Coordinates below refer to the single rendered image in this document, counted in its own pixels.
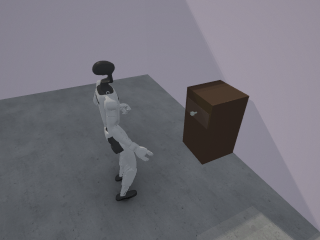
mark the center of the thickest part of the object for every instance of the right robot forearm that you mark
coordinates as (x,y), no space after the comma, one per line
(120,137)

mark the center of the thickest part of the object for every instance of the left robot hand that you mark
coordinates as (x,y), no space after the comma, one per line
(123,108)

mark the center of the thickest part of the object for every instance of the right robot upper arm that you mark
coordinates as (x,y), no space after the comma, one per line
(111,106)

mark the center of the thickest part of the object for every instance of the left robot upper arm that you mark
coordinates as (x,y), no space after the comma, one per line
(95,99)

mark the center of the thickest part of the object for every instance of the drawer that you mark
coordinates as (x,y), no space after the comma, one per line
(201,116)

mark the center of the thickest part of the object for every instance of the robot left thigh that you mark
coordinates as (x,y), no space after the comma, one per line
(121,130)

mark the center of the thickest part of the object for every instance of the robot torso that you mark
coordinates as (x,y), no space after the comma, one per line
(100,101)

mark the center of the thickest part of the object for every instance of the right robot hand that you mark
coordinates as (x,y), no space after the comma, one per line
(141,152)

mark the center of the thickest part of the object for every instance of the cabinet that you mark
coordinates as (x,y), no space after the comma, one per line
(226,106)

